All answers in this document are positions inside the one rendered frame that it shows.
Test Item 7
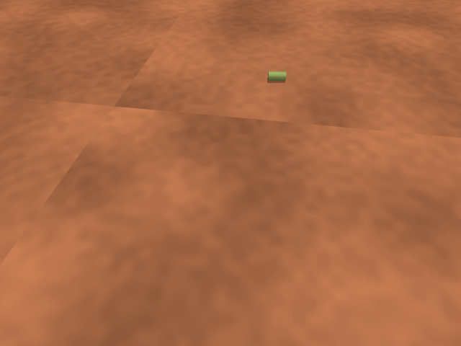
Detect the can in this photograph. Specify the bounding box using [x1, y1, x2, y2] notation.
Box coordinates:
[268, 71, 287, 81]

